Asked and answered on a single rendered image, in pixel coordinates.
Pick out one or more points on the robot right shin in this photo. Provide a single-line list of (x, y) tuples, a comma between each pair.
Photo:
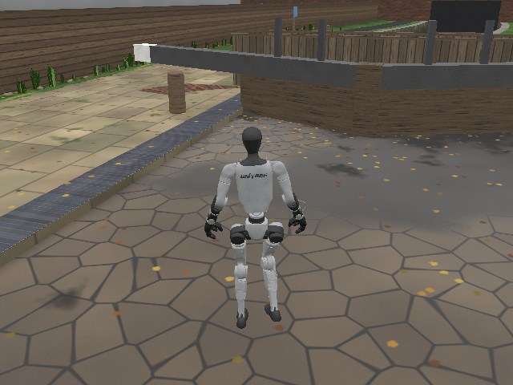
[(270, 277)]

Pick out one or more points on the robot left foot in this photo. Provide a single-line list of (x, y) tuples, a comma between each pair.
[(241, 322)]

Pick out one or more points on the robot right upper arm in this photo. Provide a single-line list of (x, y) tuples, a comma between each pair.
[(284, 181)]

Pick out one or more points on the robot left forearm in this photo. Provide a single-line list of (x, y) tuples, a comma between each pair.
[(213, 213)]

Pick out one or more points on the left robot hand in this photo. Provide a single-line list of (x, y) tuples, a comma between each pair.
[(213, 227)]

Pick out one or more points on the right robot hand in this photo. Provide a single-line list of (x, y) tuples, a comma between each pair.
[(295, 222)]

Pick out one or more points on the robot right forearm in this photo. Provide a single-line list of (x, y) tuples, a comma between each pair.
[(296, 209)]

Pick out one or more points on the robot left upper arm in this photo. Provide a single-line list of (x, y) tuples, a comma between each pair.
[(228, 171)]

